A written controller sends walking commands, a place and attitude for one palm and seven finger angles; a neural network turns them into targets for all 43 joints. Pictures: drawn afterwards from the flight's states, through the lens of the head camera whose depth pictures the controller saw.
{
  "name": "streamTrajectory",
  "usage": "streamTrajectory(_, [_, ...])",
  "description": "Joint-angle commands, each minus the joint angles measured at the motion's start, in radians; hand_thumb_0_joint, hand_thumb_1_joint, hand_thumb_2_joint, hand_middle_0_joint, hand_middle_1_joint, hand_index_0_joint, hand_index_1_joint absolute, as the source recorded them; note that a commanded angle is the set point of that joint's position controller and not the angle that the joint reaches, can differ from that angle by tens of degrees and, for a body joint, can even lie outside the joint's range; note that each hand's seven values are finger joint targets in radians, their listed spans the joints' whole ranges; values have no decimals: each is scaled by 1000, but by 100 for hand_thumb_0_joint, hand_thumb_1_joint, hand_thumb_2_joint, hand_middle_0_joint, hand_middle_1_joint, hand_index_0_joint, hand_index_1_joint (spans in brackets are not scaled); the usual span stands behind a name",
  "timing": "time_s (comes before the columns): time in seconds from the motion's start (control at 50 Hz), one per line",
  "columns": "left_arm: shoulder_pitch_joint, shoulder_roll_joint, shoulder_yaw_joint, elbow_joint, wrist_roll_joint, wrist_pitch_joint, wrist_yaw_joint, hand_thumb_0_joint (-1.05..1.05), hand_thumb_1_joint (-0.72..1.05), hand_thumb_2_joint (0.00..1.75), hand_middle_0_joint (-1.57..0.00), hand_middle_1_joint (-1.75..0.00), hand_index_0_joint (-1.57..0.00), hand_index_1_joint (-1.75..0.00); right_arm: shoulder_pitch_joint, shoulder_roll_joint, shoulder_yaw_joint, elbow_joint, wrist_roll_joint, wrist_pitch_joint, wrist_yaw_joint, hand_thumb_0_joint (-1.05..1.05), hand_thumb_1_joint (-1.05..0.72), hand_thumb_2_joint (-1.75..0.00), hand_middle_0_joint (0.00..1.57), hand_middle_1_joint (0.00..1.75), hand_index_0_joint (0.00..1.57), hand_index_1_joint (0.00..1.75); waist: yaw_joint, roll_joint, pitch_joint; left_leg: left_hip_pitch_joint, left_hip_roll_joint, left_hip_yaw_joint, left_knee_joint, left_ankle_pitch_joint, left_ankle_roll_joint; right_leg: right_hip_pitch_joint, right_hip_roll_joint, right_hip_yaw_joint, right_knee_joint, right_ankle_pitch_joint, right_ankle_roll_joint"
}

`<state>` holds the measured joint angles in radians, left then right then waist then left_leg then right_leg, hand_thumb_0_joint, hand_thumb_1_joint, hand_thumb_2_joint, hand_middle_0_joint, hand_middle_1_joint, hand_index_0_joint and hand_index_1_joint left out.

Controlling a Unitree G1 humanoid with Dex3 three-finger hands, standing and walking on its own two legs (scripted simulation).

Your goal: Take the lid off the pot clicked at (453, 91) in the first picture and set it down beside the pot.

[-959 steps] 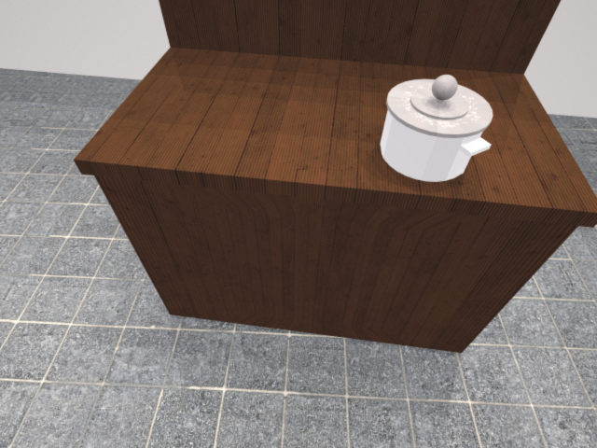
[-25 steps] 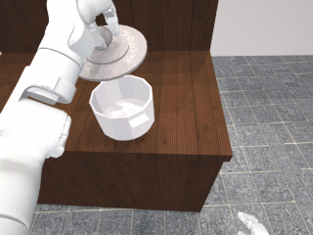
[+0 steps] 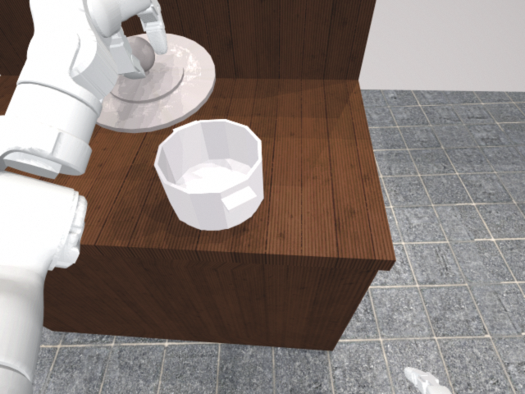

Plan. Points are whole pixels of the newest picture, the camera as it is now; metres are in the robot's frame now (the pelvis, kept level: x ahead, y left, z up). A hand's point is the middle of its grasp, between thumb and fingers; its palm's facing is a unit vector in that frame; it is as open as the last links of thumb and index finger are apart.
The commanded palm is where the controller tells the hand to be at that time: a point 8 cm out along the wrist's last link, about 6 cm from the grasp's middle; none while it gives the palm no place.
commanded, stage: move the lid sideways beside the pot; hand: left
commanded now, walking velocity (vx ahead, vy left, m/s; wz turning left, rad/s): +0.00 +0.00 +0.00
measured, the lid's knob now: (137, 54) +0.50 +0.18 +0.26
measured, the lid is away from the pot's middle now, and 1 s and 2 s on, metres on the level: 0.07 0.20 0.23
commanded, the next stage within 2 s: lower the lid onto the table in 1.54 s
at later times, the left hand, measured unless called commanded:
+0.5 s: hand (85, 54) +0.46 +0.23 +0.28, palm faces -0.20 -0.09 -0.98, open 7.4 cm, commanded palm +0.44 +0.23 +0.36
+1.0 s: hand (33, 58) +0.46 +0.29 +0.28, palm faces -0.20 -0.12 -0.97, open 7.4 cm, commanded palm +0.45 +0.30 +0.36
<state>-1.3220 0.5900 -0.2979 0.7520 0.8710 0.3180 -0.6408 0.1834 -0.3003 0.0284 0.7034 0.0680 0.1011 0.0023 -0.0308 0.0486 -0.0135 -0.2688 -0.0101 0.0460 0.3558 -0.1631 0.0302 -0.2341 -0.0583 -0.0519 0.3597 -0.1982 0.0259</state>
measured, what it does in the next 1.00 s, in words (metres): stands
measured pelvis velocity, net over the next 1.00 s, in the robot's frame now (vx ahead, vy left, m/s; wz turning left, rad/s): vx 0.00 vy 0.00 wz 0.00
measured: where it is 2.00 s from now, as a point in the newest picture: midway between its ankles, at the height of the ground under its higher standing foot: outside the picture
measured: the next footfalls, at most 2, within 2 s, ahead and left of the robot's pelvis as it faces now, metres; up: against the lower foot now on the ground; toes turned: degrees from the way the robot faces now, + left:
none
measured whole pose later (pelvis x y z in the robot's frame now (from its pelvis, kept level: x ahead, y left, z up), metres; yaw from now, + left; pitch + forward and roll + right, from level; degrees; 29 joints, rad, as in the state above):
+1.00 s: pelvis +0.00 +0.00 +0.00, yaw +0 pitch +6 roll -1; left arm -1.29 0.84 -0.15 0.86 0.93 0.21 -0.66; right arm 0.21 -0.32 0.03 0.68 0.09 0.18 -0.01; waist -0.05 0.04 0.01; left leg -0.30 0.01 0.04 0.38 -0.18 0.03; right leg -0.24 -0.04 -0.06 0.33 -0.19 0.02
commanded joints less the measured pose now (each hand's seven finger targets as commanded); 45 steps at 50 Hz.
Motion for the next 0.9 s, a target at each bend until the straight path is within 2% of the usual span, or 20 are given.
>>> streamTrajectory(0.0, [-677,254,125,-198,35,-8,75,0,71,88,-86,-106,-85,-107,-65,-141,-50,-116,6,-37,-6,0,-90,-90,20,30,20,30,-4,13,-468,290,-46,-67,34,378,28,53,86,-5,-14,293,-75])
streamTrajectory(0.04, [-670,238,123,-189,54,-13,78,0,71,88,-86,-106,-85,-107,-49,-129,-48,-121,5,-30,-6,0,-90,-90,20,30,20,30,-14,-16,-453,298,-36,-60,31,354,33,45,94,-1,-15,269,-69])
streamTrajectory(0.08, [-665,328,192,-230,65,-20,81,0,71,88,-86,-106,-85,-107,-59,-137,-46,-136,1,-27,-6,0,-90,-90,20,30,20,30,6,-28,-516,297,-39,-56,32,357,37,91,88,9,-6,299,-68])
streamTrajectory(0.1, [-687,360,195,-212,52,-15,76,0,71,88,-86,-106,-85,-107,-74,-151,-50,-126,2,-30,-3,0,-90,-90,20,30,20,30,17,17,-531,288,-48,-68,42,421,26,90,78,2,-4,334,-78])
streamTrajectory(0.12, [-682,347,205,-220,68,-21,76,0,71,88,-86,-106,-85,-107,-58,-133,-46,-137,0,-25,-4,0,-90,-90,20,30,20,30,0,-28,-555,315,-39,-52,36,418,34,106,91,11,3,326,-67])
streamTrajectory(0.16, [-608,378,228,-153,75,-23,72,0,71,88,-86,-106,-85,-107,-53,-139,-46,-136,4,-7,-4,0,-90,-90,20,30,20,30,8,-82,-492,251,-39,-42,36,356,44,117,82,10,-4,334,-63])
streamTrajectory(0.2, [-603,319,156,-96,58,-17,59,0,71,88,-86,-106,-85,-107,-64,-145,-50,-127,12,3,-3,0,-90,-90,20,30,20,30,0,-55,-432,223,-44,-45,30,350,35,82,76,-5,-15,320,-69])
streamTrajectory(0.26, [-610,383,209,-169,78,-31,67,0,71,88,-86,-106,-85,-107,-56,-142,-47,-149,10,12,-5,0,-90,-90,20,30,20,30,4,-58,-474,249,-39,-38,35,328,47,101,83,9,-10,305,-64])
streamTrajectory(0.32, [-677,323,149,-243,63,-39,59,0,71,88,-86,-106,-85,-107,-55,-133,-50,-149,14,6,-4,0,-90,-90,20,30,20,30,-21,22,-515,329,-33,-41,41,397,39,64,92,7,-13,290,-61])
streamTrajectory(0.36, [-622,375,199,-231,64,-47,66,0,71,88,-86,-106,-85,-107,-53,-139,-50,-150,12,8,-9,0,-90,-90,20,30,20,30,-7,5,-496,302,-36,-46,50,363,47,75,90,9,-20,286,-63])
streamTrajectory(0.4, [-631,354,154,-133,48,-38,54,0,71,88,-86,-106,-85,-107,-56,-151,-49,-119,15,8,-11,0,-90,-90,20,30,20,30,-11,24,-412,247,-49,-56,36,332,35,32,82,-15,-39,267,-71])
streamTrajectory(0.42, [-652,344,157,-175,56,-41,52,0,71,88,-86,-106,-85,-107,-37,-141,-48,-128,20,12,-12,0,-90,-90,20,30,20,30,-30,-3,-441,286,-35,-38,27,311,39,49,95,-1,-29,248,-60])
streamTrajectory(0.5, [-658,445,221,-212,50,-63,63,0,71,88,-86,-106,-85,-107,-58,-157,-52,-126,12,1,-14,0,-90,-90,20,30,20,30,3,54,-506,286,-50,-61,56,386,37,72,82,-3,-23,309,-73])
streamTrajectory(0.52, [-673,410,199,-234,62,-68,60,0,71,88,-86,-106,-85,-107,-42,-142,-47,-136,17,7,-14,0,-90,-90,20,30,20,30,-21,34,-518,323,-37,-46,46,379,40,74,95,5,-16,285,-63])
streamTrajectory(0.6, [-580,441,214,-116,59,-70,54,0,71,88,-86,-106,-85,-107,-35,-160,-52,-121,19,23,-14,0,-90,-90,20,30,20,30,-10,13,-433,237,-45,-48,48,348,41,72,83,-5,-31,308,-69])
streamTrajectory(0.64, [-535,452,225,-39,78,-73,51,0,71,88,-86,-106,-85,-107,-6,-157,-47,-120,21,40,-16,0,-90,-90,20,30,20,30,-18,-59,-381,203,-35,-34,37,281,46,72,88,-5,-32,273,-59])
streamTrajectory(0.72, [-647,512,242,-182,85,-95,56,0,71,88,-86,-106,-85,-107,-19,-156,-50,-139,19,38,-17,0,-90,-90,20,30,20,30,-16,39,-518,289,-32,-32,52,359,47,98,86,10,-9,301,-60])
streamTrajectory(0.8, [-608,534,251,-131,67,-103,50,0,71,88,-86,-106,-85,-107,-13,-169,-57,-117,19,30,-16,0,-90,-90,20,30,20,30,-9,61,-467,276,-37,-56,70,456,44,67,80,-6,-29,346,-65])
streamTrajectory(0.84, [-539,531,265,-90,82,-107,49,0,71,88,-86,-106,-85,-107,17,-163,-55,-126,23,46,-18,0,-90,-90,20,30,20,30,-21,9,-420,256,-27,-41,58,362,52,68,94,-3,-35,288,-57])
streamTrajectory(0.88, [-549,550,269,-122,86,-121,50,0,71,88,-86,-106,-85,-107,7,-163,-52,-135,26,51,-17,0,-90,-90,20,30,20,30,-16,32,-451,250,-32,-38,58,363,52,86,87,1,-21,308,-60])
